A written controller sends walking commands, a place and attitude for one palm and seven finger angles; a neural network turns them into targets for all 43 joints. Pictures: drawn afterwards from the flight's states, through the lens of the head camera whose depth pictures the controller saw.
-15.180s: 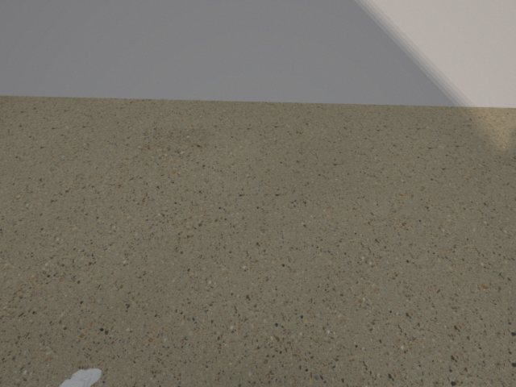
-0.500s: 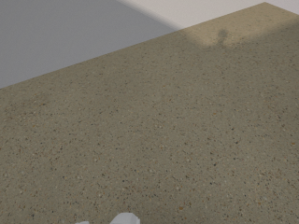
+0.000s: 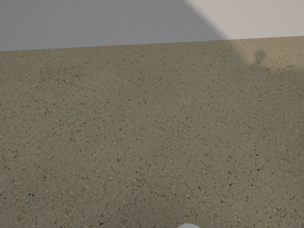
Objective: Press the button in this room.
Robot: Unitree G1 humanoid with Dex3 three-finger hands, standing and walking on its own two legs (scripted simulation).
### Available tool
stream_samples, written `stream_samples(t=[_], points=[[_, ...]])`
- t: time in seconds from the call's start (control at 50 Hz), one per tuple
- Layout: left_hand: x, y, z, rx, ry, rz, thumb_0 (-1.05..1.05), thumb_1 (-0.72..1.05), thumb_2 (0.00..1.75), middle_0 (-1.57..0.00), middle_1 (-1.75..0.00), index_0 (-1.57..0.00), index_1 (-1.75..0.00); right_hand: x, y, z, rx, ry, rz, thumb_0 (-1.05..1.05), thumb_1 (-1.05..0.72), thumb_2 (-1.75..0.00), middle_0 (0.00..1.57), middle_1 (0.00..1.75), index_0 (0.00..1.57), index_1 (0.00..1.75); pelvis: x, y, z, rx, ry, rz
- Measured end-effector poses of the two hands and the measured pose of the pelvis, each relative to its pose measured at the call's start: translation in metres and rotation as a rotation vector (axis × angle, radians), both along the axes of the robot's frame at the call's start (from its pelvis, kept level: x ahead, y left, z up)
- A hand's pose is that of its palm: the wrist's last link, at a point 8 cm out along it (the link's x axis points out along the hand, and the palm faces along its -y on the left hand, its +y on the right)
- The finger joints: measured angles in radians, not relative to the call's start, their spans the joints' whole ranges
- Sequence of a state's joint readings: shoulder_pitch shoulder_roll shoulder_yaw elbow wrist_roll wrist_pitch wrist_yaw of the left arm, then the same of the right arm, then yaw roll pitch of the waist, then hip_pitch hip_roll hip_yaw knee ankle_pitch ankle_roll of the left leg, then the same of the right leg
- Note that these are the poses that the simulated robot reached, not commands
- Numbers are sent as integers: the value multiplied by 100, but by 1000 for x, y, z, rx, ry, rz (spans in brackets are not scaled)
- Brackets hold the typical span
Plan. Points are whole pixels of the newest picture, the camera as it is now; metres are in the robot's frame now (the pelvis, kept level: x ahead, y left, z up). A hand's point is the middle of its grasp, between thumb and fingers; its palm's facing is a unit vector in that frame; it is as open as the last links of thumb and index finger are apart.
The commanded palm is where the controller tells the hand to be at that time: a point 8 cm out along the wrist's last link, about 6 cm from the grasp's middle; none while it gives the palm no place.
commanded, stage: turn or walk to find it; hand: left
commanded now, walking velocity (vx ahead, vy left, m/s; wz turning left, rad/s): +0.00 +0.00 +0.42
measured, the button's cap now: out of the picture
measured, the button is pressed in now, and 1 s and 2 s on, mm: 0 0 0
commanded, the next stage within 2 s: stand and wait in 0.86 s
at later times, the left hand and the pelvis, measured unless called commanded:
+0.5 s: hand out of the picture +0.01 +0.15 -0.15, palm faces +0.23 -0.93 -0.27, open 7.4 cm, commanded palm none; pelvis -0.02 -0.05 +0.00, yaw +14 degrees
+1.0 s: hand out of the picture -0.07 +0.20 -0.16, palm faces +0.44 -0.86 -0.27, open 7.4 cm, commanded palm none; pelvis -0.05 -0.03 +0.00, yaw +25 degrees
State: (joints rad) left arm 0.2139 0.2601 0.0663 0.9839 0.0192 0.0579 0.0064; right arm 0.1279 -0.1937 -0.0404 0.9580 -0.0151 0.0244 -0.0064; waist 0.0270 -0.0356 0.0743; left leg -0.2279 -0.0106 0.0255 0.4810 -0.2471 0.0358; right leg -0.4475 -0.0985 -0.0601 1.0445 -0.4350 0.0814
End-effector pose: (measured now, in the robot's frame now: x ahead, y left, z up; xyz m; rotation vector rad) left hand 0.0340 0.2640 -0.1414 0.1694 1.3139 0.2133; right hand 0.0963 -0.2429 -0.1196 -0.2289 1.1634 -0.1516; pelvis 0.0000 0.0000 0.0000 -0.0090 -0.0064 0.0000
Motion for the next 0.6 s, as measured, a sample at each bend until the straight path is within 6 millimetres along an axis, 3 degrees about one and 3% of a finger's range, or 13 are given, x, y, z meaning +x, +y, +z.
stream_samples(t=[0.12, 0.26, 0.46, 0.6], points=[[20, -11, 10, 13, -81, -1, 1, 91, 90, -20, -30, -19, -30, -11, -3, -8, 31, 26, 8, 1, -90, -90, 21, 30, 20, 30, -5, -8, 0, 7, 6, 45], [31, -43, 19, 55, -183, 1, 1, 91, 90, -20, -30, -20, -30, -35, -30, -37, 76, 100, 8, 1, -90, -90, 21, 30, 20, 30, -12, -37, -10, 28, 9, 107], [-26, -69, 28, 52, -129, 123, 1, 90, 90, -20, -30, -20, -30, -41, -53, -33, 62, 191, 88, 1, -91, -90, 20, 30, 20, 29, -18, -52, 1, 51, -3, 220], [-82, -63, 13, 19, -56, 233, 1, 90, 90, -21, -30, -20, -30, -17, -35, -26, 21, 193, 196, 1, -91, -90, 20, 30, 20, 29, -26, -42, -1, 47, 4, 289]])
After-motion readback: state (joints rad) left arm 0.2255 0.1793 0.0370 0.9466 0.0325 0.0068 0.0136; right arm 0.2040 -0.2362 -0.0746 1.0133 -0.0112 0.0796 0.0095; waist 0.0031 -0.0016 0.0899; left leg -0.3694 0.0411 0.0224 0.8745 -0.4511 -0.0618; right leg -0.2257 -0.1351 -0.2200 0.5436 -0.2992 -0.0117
